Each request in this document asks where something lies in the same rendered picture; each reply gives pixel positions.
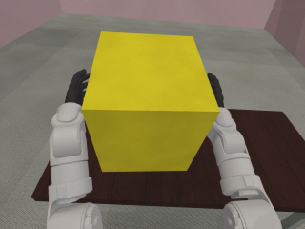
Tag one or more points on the carton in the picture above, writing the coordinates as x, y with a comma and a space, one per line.
149, 103

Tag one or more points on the right robot forearm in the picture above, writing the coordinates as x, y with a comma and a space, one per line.
238, 178

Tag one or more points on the left robot hand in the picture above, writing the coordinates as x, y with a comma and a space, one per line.
75, 93

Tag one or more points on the table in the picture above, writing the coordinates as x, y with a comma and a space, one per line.
276, 150

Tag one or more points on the right robot hand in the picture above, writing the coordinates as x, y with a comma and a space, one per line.
217, 91

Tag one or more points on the left robot forearm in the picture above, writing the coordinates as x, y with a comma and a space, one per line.
70, 179

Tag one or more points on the robot left upper arm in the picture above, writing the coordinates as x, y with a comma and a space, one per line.
78, 216

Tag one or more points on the robot right upper arm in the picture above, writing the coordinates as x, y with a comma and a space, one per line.
250, 214

